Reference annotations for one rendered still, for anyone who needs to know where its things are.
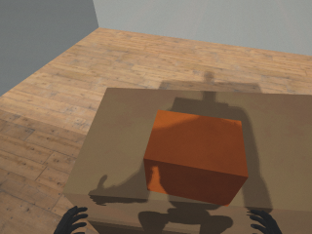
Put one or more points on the left robot hand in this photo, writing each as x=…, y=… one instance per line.
x=66, y=225

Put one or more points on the carton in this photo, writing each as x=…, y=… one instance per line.
x=196, y=157

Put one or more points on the pedestal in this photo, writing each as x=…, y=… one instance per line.
x=108, y=177

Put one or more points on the right robot hand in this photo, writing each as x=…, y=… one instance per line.
x=269, y=223

